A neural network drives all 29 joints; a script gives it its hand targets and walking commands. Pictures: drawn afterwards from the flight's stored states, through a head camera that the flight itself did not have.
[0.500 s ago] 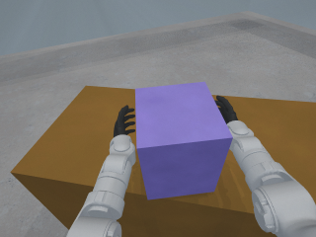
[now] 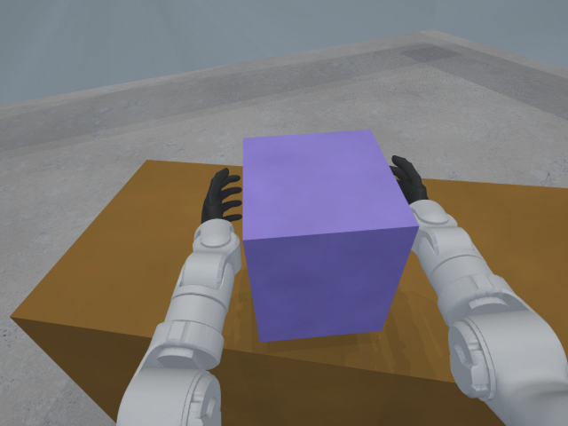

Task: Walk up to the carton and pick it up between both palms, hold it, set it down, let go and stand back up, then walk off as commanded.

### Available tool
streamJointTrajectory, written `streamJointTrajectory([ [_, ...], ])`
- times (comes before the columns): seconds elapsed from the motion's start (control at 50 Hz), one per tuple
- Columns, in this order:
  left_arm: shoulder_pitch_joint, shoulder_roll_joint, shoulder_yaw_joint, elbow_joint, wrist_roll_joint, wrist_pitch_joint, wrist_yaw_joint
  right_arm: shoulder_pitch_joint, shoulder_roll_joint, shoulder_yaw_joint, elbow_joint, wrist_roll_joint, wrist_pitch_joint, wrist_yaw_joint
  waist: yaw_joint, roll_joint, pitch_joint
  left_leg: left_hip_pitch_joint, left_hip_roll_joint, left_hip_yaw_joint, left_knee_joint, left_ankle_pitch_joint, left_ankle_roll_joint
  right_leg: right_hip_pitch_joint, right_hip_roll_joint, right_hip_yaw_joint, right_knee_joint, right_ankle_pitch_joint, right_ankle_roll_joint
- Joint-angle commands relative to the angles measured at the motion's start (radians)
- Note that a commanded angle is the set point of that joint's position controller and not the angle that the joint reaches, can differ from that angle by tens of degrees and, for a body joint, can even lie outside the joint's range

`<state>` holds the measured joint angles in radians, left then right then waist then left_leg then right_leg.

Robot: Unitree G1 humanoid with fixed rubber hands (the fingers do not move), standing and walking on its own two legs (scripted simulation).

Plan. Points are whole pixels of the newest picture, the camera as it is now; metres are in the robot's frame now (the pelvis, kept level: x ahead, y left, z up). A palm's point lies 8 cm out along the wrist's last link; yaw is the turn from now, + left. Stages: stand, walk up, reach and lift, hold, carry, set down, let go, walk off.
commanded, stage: reach and lift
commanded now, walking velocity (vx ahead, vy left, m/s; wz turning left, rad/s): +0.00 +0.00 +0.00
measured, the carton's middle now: (314, 237) +0.40 +0.02 +0.09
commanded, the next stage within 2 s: hold in 1.86 s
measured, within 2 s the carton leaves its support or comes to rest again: neither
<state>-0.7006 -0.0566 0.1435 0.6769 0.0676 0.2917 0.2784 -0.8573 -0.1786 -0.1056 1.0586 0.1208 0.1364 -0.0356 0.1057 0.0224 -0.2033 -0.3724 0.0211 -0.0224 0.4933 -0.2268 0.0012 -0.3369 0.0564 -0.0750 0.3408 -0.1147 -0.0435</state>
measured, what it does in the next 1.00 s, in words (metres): stands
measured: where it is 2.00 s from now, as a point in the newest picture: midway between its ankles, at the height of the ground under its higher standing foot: outside the picture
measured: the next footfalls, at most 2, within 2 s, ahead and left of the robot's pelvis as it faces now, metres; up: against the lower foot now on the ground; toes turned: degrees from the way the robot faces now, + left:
none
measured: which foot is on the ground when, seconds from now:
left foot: down 0.00-1.00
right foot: down 0.00-1.00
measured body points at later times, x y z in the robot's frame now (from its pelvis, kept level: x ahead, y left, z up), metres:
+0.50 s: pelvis -0.01 +0.01 +0.00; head -0.06 +0.02 +0.45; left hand +0.37 +0.16 +0.18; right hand +0.41 -0.13 +0.19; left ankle +0.01 +0.11 -0.74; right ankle +0.03 -0.09 -0.74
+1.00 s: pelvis -0.01 +0.02 +0.00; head -0.09 +0.04 +0.44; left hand +0.37 +0.19 +0.22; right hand +0.39 -0.11 +0.22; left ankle +0.01 +0.11 -0.74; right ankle +0.03 -0.09 -0.74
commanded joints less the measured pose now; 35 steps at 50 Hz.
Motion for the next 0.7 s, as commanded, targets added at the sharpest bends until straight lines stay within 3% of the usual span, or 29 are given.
streamJointTrajectory([
  [0.0,-0.741,-0.703,-0.346,-0.368,-0.058,-0.010,-0.193,-0.699,0.801,0.314,-0.457,0.104,0.006,0.041,-0.121,-0.070,-0.489,0.135,-0.033,-0.066,-0.105,0.364,-0.048,0.585,-0.034,0.084,0.012,0.405,0.074],
  [0.02,-0.721,-0.705,-0.342,-0.351,-0.064,-0.001,-0.206,-0.728,0.816,0.331,-0.517,0.109,0.008,0.031,-0.118,-0.073,-0.507,0.127,-0.042,-0.060,-0.105,0.352,-0.037,0.593,-0.036,0.095,0.011,0.423,0.081],
  [0.04,-0.749,-0.733,-0.387,-0.408,-0.083,0.002,-0.206,-0.761,0.830,0.344,-0.578,0.120,0.012,0.024,-0.126,-0.077,-0.536,0.127,-0.039,-0.074,-0.104,0.359,-0.040,0.608,-0.031,0.095,0.018,0.430,0.080],
  [0.06,-0.756,-0.730,-0.391,-0.389,-0.088,0.007,-0.205,-0.787,0.837,0.349,-0.599,0.125,0.014,0.021,-0.136,-0.047,-0.530,0.125,-0.042,-0.077,-0.105,0.362,-0.049,0.611,-0.035,0.094,0.026,0.453,0.076],
  [0.08,-0.750,-0.732,-0.413,-0.414,-0.104,0.016,-0.211,-0.813,0.846,0.369,-0.665,0.143,0.016,0.017,-0.119,-0.052,-0.546,0.119,-0.042,-0.080,-0.104,0.367,-0.044,0.605,-0.035,0.101,0.029,0.452,0.083],
  [0.12,-0.810,-0.778,-0.488,-0.520,-0.134,0.018,-0.194,-0.824,0.866,0.385,-0.694,0.164,0.028,0.013,-0.147,-0.014,-0.612,0.162,-0.036,-0.099,-0.084,0.426,-0.061,0.600,-0.020,0.095,0.040,0.482,0.073],
  [0.16,-0.813,-0.744,-0.506,-0.539,-0.138,0.045,-0.194,-0.834,0.860,0.385,-0.765,0.173,0.047,-0.003,-0.156,-0.014,-0.579,0.143,-0.042,-0.094,-0.077,0.409,-0.072,0.587,-0.014,0.096,0.040,0.464,0.076],
  [0.2,-0.860,-0.766,-0.531,-0.531,-0.147,0.060,-0.194,-0.860,0.816,0.358,-0.731,0.158,0.059,0.006,-0.171,0.021,-0.553,0.165,-0.035,-0.105,-0.089,0.361,-0.079,0.508,-0.005,0.076,0.019,0.343,0.069],
  [0.22,-0.828,-0.760,-0.514,-0.516,-0.136,0.080,-0.197,-0.854,0.804,0.348,-0.715,0.162,0.071,0.007,-0.162,0.010,-0.522,0.168,-0.025,-0.110,-0.101,0.329,-0.080,0.482,0.002,0.074,0.009,0.293,0.064],
  [0.24,-0.835,-0.738,-0.486,-0.506,-0.115,0.095,-0.199,-0.819,0.782,0.327,-0.664,0.150,0.085,0.011,-0.172,0.024,-0.480,0.174,-0.024,-0.101,-0.109,0.288,-0.076,0.459,-0.002,0.070,-0.003,0.236,0.062],
  [0.26,-0.773,-0.694,-0.411,-0.413,-0.075,0.122,-0.215,-0.802,0.768,0.298,-0.602,0.121,0.104,0.015,-0.161,0.002,-0.373,0.147,-0.029,-0.086,-0.135,0.206,-0.059,0.443,-0.010,0.079,-0.021,0.157,0.063],
  [0.28,-0.743,-0.679,-0.371,-0.390,-0.052,0.137,-0.226,-0.755,0.754,0.268,-0.558,0.094,0.115,0.019,-0.159,-0.025,-0.336,0.131,-0.024,-0.083,-0.152,0.173,-0.057,0.447,-0.014,0.073,-0.029,0.117,0.064],
  [0.32,-0.797,-0.636,-0.309,-0.345,-0.025,0.172,-0.254,-0.760,0.737,0.211,-0.454,0.067,0.131,0.033,-0.169,-0.021,-0.262,0.109,-0.024,-0.066,-0.189,0.039,-0.033,0.424,-0.027,0.078,-0.048,-0.034,0.058],
  [0.34,-0.788,-0.619,-0.250,-0.303,0.022,0.177,-0.259,-0.731,0.717,0.167,-0.372,0.048,0.136,0.045,-0.155,-0.015,-0.173,0.100,-0.023,-0.057,-0.210,0.002,-0.032,0.402,-0.025,0.071,-0.056,-0.108,0.058],
  [0.36,-0.827,-0.611,-0.225,-0.293,0.023,0.179,-0.270,-0.766,0.733,0.154,-0.362,0.040,0.135,0.056,-0.144,-0.028,-0.190,0.079,-0.028,-0.047,-0.224,-0.027,-0.019,0.408,-0.026,0.072,-0.061,-0.150,0.055],
  [0.42,-0.924,-0.637,-0.271,-0.372,-0.030,0.164,-0.284,-0.826,0.769,0.160,-0.396,0.043,0.120,0.063,-0.175,-0.031,-0.297,0.099,-0.031,-0.051,-0.220,0.006,-0.016,0.450,-0.035,0.075,-0.042,-0.082,0.058],
  [0.44,-0.946,-0.641,-0.277,-0.409,-0.037,0.148,-0.281,-0.836,0.809,0.201,-0.421,0.064,0.114,0.063,-0.147,-0.052,-0.348,0.106,-0.031,-0.049,-0.209,0.046,-0.013,0.481,-0.038,0.077,-0.025,-0.024,0.069],
  [0.48,-1.034,-0.667,-0.348,-0.475,-0.086,0.128,-0.265,-0.897,0.849,0.232,-0.479,0.086,0.104,0.062,-0.147,-0.025,-0.454,0.114,-0.033,-0.053,-0.193,0.093,-0.023,0.476,-0.032,0.077,-0.011,0.035,0.069],
  [0.52,-1.034,-0.668,-0.348,-0.432,-0.095,0.121,-0.267,-0.904,0.866,0.245,-0.500,0.085,0.102,0.046,-0.161,-0.027,-0.455,0.089,-0.051,-0.047,-0.179,0.091,-0.018,0.499,-0.044,0.078,-0.007,0.081,0.076],
  [0.54,-0.994,-0.658,-0.346,-0.453,-0.098,0.127,-0.265,-0.909,0.893,0.279,-0.596,0.105,0.097,0.035,-0.147,-0.058,-0.499,0.104,-0.048,-0.051,-0.165,0.134,-0.017,0.527,-0.045,0.085,-0.002,0.139,0.082],
  [0.56,-1.005,-0.668,-0.373,-0.480,-0.118,0.124,-0.263,-0.911,0.893,0.298,-0.625,0.109,0.099,0.025,-0.158,-0.069,-0.530,0.106,-0.051,-0.053,-0.155,0.157,-0.017,0.537,-0.037,0.079,0.009,0.188,0.086],
  [0.58,-0.967,-0.659,-0.372,-0.451,-0.113,0.132,-0.273,-0.911,0.893,0.314,-0.641,0.127,0.104,0.012,-0.160,-0.049,-0.522,0.108,-0.060,-0.051,-0.145,0.177,-0.019,0.564,-0.046,0.087,0.008,0.239,0.089],
  [0.62,-0.930,-0.660,-0.392,-0.490,-0.126,0.144,-0.273,-0.900,0.922,0.377,-0.752,0.155,0.114,-0.019,-0.150,-0.068,-0.572,0.127,-0.070,-0.050,-0.129,0.228,-0.019,0.618,-0.046,0.086,0.022,0.343,0.099],
  [0.64,-0.917,-0.600,-0.330,-0.438,-0.104,0.157,-0.289,-0.897,0.938,0.389,-0.736,0.154,0.130,-0.033,-0.137,-0.107,-0.483,0.107,-0.078,-0.037,-0.137,0.192,-0.002,0.611,-0.060,0.097,0.010,0.339,0.112],
  [0.68,-0.884,-0.572,-0.297,-0.409,-0.087,0.177,-0.309,-0.858,0.912,0.357,-0.704,0.147,0.153,-0.055,-0.159,-0.110,-0.423,0.097,-0.089,-0.036,-0.149,0.146,-0.003,0.624,-0.070,0.100,-0.001,0.321,0.123],
])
